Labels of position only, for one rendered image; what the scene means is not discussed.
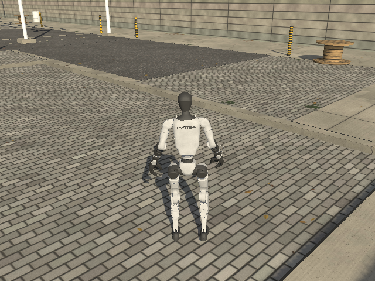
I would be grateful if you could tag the left robot forearm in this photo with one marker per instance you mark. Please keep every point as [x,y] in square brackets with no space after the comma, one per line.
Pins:
[156,155]

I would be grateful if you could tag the robot left shin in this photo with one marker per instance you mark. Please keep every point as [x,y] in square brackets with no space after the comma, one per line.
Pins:
[174,213]

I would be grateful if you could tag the left robot hand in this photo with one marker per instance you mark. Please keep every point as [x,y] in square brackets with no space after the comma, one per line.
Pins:
[151,167]

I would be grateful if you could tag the right robot hand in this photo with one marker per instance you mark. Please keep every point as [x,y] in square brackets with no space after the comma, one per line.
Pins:
[214,159]

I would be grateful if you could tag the right robot upper arm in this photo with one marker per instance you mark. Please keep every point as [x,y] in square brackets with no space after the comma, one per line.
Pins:
[204,122]

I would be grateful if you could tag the left robot upper arm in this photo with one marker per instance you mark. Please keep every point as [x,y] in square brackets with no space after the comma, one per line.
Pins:
[168,123]

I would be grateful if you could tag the right robot forearm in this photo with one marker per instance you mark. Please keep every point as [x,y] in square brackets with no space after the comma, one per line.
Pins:
[216,151]

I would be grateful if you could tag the right robot thigh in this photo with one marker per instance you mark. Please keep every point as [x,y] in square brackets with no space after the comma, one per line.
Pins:
[202,176]

